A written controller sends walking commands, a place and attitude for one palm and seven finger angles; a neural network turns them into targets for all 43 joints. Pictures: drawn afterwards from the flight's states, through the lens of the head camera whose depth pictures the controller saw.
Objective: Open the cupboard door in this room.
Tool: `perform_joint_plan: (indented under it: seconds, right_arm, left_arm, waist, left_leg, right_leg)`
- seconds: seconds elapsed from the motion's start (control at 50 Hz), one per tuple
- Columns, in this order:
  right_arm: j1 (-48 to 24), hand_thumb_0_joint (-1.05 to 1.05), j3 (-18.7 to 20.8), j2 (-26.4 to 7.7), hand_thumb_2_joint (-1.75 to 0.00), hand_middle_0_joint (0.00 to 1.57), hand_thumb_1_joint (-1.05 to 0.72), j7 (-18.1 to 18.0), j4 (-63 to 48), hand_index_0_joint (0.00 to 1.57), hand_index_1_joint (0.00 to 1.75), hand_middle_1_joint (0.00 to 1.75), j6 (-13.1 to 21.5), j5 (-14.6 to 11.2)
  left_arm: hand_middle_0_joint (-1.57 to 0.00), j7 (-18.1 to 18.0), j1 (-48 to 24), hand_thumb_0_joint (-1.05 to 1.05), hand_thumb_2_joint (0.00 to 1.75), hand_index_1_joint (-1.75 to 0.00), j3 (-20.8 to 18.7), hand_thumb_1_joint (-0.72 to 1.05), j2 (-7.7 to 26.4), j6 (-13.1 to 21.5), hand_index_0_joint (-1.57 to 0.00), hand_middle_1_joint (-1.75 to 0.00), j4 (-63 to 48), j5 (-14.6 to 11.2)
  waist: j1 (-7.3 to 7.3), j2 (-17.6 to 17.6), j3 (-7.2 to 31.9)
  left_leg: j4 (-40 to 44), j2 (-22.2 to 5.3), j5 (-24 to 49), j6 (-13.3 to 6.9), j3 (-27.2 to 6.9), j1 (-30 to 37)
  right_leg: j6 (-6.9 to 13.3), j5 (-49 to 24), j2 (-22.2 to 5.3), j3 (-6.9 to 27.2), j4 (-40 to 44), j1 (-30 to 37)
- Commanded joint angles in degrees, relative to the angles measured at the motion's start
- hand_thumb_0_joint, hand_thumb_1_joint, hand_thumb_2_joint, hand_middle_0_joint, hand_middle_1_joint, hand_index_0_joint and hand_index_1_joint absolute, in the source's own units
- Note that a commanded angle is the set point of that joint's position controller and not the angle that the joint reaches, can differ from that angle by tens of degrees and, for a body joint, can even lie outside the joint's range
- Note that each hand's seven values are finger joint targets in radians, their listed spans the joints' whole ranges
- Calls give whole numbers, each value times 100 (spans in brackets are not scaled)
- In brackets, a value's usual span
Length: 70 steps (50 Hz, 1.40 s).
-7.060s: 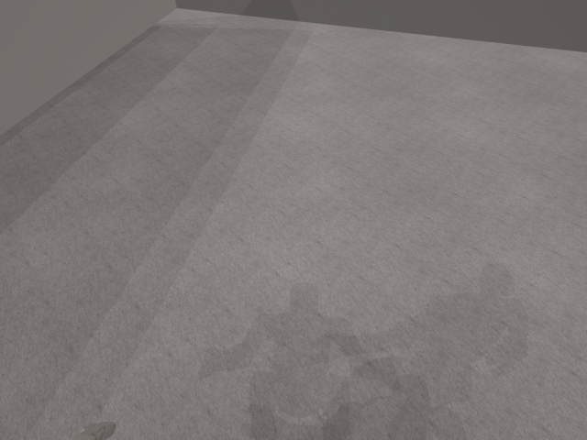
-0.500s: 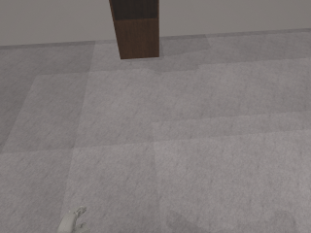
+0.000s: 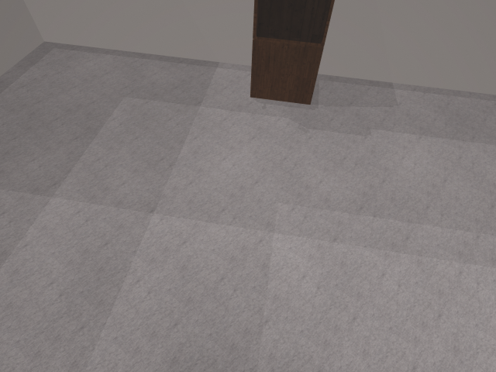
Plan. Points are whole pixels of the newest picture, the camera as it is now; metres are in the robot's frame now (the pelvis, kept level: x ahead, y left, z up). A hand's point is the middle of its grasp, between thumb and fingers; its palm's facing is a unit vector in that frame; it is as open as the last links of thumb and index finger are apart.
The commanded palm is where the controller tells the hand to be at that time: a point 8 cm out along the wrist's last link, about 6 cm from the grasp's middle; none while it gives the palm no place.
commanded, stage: stand and wait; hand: left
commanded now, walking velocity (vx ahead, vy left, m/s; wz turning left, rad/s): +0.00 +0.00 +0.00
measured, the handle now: out of the picture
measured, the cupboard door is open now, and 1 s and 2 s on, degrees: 0 0 0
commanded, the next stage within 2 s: turn or walk to find it in 0.26 s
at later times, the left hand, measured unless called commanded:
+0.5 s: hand out of the picture +0.00 +0.19 -0.17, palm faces +0.09 -0.98 -0.19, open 7.4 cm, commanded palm none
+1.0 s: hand out of the picture -0.05 +0.20 -0.18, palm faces +0.14 -0.97 -0.21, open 7.4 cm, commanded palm none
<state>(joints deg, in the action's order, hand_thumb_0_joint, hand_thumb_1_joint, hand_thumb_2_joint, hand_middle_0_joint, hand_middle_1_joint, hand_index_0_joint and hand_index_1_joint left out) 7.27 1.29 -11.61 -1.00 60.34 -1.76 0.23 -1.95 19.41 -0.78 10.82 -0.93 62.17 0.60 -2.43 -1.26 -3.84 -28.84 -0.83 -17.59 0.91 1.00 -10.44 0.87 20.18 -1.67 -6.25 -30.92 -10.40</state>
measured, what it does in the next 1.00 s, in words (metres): stands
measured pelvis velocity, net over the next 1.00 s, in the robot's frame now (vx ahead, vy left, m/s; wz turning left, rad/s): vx -0.04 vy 0.02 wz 0.09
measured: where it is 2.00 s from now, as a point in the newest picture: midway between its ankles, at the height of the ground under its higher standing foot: outside the picture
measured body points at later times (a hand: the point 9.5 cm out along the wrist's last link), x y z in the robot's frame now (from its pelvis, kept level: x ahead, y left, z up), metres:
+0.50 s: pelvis -0.03 +0.01 +0.00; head -0.02 +0.02 +0.45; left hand +0.00 +0.24 -0.16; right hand +0.00 -0.23 -0.15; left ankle -0.03 +0.13 -0.73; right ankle -0.03 -0.11 -0.73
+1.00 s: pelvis -0.04 +0.02 +0.00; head -0.02 +0.02 +0.45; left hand -0.05 +0.26 -0.16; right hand -0.01 -0.21 -0.16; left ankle -0.03 +0.13 -0.73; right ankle -0.03 -0.11 -0.73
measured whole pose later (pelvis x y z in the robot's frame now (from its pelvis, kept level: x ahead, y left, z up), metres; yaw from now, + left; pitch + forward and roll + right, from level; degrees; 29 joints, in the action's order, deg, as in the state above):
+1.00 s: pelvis -0.04 +0.02 +0.00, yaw +5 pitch +0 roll -1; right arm 15.0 1.5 -10.1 -0.6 61.0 -2.1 0.8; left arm -1.7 14.8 -1.9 9.8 -1.9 61.6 0.8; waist -0.2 0.8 -2.1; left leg -32.6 1.9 -15.2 -1.0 -3.4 -17.3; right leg -1.3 15.9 -4.2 -8.3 -29.8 -13.7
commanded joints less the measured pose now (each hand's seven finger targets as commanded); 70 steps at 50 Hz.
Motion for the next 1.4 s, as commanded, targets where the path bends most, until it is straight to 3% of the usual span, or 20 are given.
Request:
perform_joint_plan:
  seconds: [0.0, 0.04, 0.1, 0.18, 0.32, 0.46, 0.52, 0.58, 0.72, 0.96, 1.02, 1.06, 1.1, 1.2, 1.28, 1.3, 1.32, 1.34, 1.36, 1.38]
  right_arm:
    - [362, 0, 140, -887, -90, 20, -90, -114, 5, 20, 30, 30, 188, 25]
    - [171, 0, 116, -808, -90, 20, -90, -149, 1, 20, 30, 30, 201, 28]
    - [-18, 0, 100, -726, -90, 20, -90, -141, -6, 20, 30, 30, 207, 1]
    - [259, 0, 73, -477, -90, 20, -90, -94, 101, 20, 30, 30, 176, -12]
    - [503, 0, 38, -456, -90, 20, -90, -67, 152, 20, 30, 30, 205, 20]
    - [643, 0, 115, -414, -90, 20, -90, -18, -63, 20, 30, 30, 94, 72]
    - [934, 0, 97, -448, -90, 20, -90, -5, 4, 20, 30, 30, 143, 87]
    - [805, 0, 112, -727, -90, 20, -90, -77, -5, 20, 30, 30, 248, 62]
    - [936, 0, 64, -473, -90, 20, -90, -68, 118, 20, 30, 30, 278, 28]
    - [1029, 0, 196, -441, -90, 20, -90, 28, -258, 20, 30, 30, 48, 93]
    - [1003, 0, 230, -613, -90, 20, -90, 53, -407, 20, 30, 30, 69, 108]
    - [1006, 0, 300, -997, -90, 20, -90, 13, -526, 20, 30, 30, 124, 130]
    - [1109, 0, 354, -1113, -90, 20, -90, -71, -519, 20, 30, 30, 152, 117]
    - [968, 0, 357, -1110, -90, 20, -90, -113, -588, 20, 30, 30, 122, 145]
    - [815, 0, 327, -999, -90, 20, -90, -67, -562, 20, 30, 30, 107, 108]
    - [808, 0, 301, -877, -90, 20, -90, -45, -530, 20, 30, 30, 121, 60]
    - [854, 0, 265, -637, -90, 20, -90, -5, -521, 20, 30, 30, 146, 16]
    - [803, 0, 198, -407, -90, 20, -90, 7, -626, 20, 30, 30, 156, 18]
    - [647, 0, 237, -539, -90, 20, -90, -1, -647, 20, 30, 30, 80, 70]
    - [509, 0, 252, -639, -90, 20, -90, -7, -615, 20, 30, 30, 9, 116]
  left_arm:
    - [-20, -31, -150, 0, 90, -30, -34, 90, 518, 83, -20, -30, -234, -21]
    - [-20, -8, -30, 0, 90, -30, -8, 90, 441, 36, -20, -30, -80, -7]
    - [-20, 7, 361, 0, 90, -30, 34, 90, 399, 71, -20, -30, 187, 37]
    - [-20, 21, 77, 0, 90, -30, 60, 90, 539, 172, -20, -30, 233, 36]
    - [-20, -7, -70, 0, 90, -30, -69, 90, 643, 139, -20, -30, 100, 11]
    - [-20, -13, -387, 0, 90, -30, -270, 90, 910, 51, -20, -30, -283, 24]
    - [-20, -2, -681, 0, 90, -30, -233, 90, 708, 22, -20, -30, -375, 7]
    - [-20, 4, -521, 0, 90, -30, -117, 90, 424, 5, -20, -30, -282, 3]
    - [-20, 24, -273, 0, 90, -30, -70, 90, 528, 102, -20, -30, 30, 2]
    - [-20, -19, -608, 0, 90, -30, -332, 90, 900, 7, -20, -30, -504, 56]
    - [-20, -1, -762, 0, 90, -30, -358, 90, 810, -27, -20, -30, -646, 55]
    - [-20, 3, -698, 0, 90, -30, -334, 90, 603, -44, -20, -30, -730, 31]
    - [-20, -14, -800, 0, 90, -30, -311, 90, 577, -36, -20, -30, -835, 51]
    - [-20, 31, -832, 0, 90, -30, -205, 90, 403, 24, -20, -30, -907, -1]
    - [-20, 13, -358, 0, 90, -30, -159, 90, 433, 72, -20, -30, -726, -23]
    - [-20, -11, -231, 0, 90, -30, -157, 90, 566, 115, -20, -30, -651, -4]
    - [-20, -39, -198, 0, 90, -30, -198, 90, 868, 159, -20, -30, -623, 34]
    - [-20, -44, -400, 0, 90, -30, -224, 90, 1179, 182, -20, -30, -688, 56]
    - [-20, -5, -626, 0, 90, -30, -255, 90, 1281, 169, -20, -30, -810, 51]
    - [-20, 6, -730, 0, 90, -30, -261, 90, 1214, 178, -20, -30, -822, 51]
  waist:
    - [284, 1370, 511]
    - [175, 1129, 293]
    - [26, 695, 275]
    - [241, -236, 47]
    - [163, -65, 28]
    - [163, -438, 138]
    - [268, 341, 184]
    - [103, 1178, 191]
    - [116, 182, 190]
    - [310, -513, 228]
    - [353, 329, 228]
    - [369, 1547, 204]
    - [427, 1589, 449]
    - [375, 881, 923]
    - [168, 871, 867]
    - [113, 621, 834]
    - [125, -71, 782]
    - [205, -895, 457]
    - [164, -1184, 158]
    - [155, -1342, -173]
  left_leg:
    - [753, -1471, 4088, -917, -1233, 862]
    - [857, -1394, 3695, -956, -1116, 573]
    - [549, -933, 2806, -596, -702, 295]
    - [578, -487, 1278, -188, -383, 208]
    - [614, -464, 1336, -175, -433, -249]
    - [-370, -218, 739, -87, -189, -669]
    - [346, -490, 1159, -226, -822, -574]
    - [1283, -1032, 1414, -660, -1832, -664]
    - [912, -498, 978, -296, -922, -742]
    - [-581, -173, 511, -160, -360, -953]
    - [-21, -428, 847, -313, -1056, -1032]
    - [1207, -1109, 1107, -783, -2856, -1004]
    - [1245, -1372, 1929, -1296, -3293, -247]
    - [820, -1051, 2637, -1277, -2690, 404]
    - [643, -625, 2081, -846, -2254, -175]
    - [411, -414, 1675, -607, -2018, -557]
    - [-52, -73, 888, -307, -1532, -1207]
    - [-355, 294, -79, -56, -901, -1604]
    - [-853, 267, -741, -3, -721, -1467]
    - [-1283, 126, -802, -16, -729, -1434]
  right_leg:
    - [-309, 370, -300, 267, -507, -617]
    - [-302, 575, -362, 413, -549, -590]
    - [-320, -740, -417, 398, 611, -81]
    - [-120, -1697, -724, 790, 1073, -169]
    - [-113, -1403, -748, 575, 966, 155]
    - [309, -769, -1439, 797, 1145, -123]
    - [17, -474, -846, 311, 551, -254]
    - [-261, -304, -272, 117, -56, -55]
    - [-115, -967, -620, 482, 917, 475]
    - [310, 144, -1524, 678, 1085, -422]
    - [34, 63, -1029, 170, 234, -592]
    - [-301, 307, -112, -126, -1222, -822]
    - [-259, 1178, -62, 509, -2425, -1563]
    - [-329, 890, 76, 677, -1758, -1410]
    - [-334, -246, 187, 535, 354, -57]
    - [-341, -826, 31, 633, 1063, 536]
    - [-180, -757, -629, 1328, 1354, 1025]
    - [195, -671, -1527, 2246, 1605, 728]
    - [588, -162, -1926, 2563, 1870, -47]
    - [686, -140, -1822, 2637, 1977, -511]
